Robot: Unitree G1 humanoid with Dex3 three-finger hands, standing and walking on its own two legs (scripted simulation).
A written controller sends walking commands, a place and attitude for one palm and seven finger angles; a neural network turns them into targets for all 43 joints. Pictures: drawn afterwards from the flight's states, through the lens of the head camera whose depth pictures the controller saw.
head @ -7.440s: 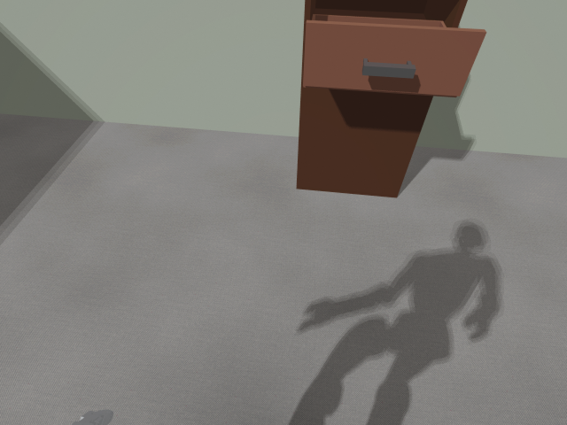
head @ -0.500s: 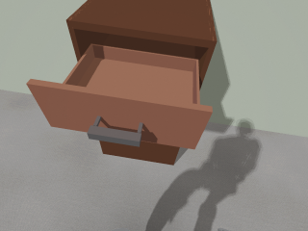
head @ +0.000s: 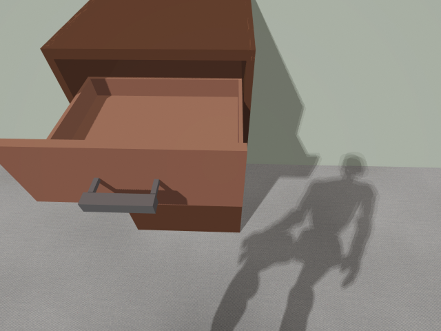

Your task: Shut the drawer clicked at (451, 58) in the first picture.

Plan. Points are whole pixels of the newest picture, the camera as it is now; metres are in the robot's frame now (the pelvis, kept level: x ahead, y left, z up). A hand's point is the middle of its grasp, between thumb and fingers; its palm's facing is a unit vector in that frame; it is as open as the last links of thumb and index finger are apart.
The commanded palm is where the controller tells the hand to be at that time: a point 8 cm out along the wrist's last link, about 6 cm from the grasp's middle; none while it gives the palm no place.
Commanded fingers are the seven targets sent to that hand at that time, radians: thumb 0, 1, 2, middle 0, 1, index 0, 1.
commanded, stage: come to a stop and stand still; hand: left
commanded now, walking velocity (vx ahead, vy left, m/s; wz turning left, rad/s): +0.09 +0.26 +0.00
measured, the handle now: (122, 193) +0.35 +0.21 +0.05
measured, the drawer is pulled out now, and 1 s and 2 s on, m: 0.30 0.30 0.30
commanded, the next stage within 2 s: look again from close up in 0.94 s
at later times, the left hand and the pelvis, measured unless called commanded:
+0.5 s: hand out of the picture -0.07 +0.19 -0.16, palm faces +0.13 -0.96 -0.23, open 7.4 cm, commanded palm none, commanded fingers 0.00 0.90 0.90 -0.20 -0.30 -0.20 -0.30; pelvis -0.03 +0.02 +0.01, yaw +1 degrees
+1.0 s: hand out of the picture -0.02 +0.22 -0.17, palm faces +0.05 -0.98 -0.19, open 7.3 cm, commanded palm none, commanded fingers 0.00 0.90 0.90 -0.20 -0.30 -0.20 -0.30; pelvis -0.02 +0.04 +0.01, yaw +0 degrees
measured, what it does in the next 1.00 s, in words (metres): steps on the spot: left foot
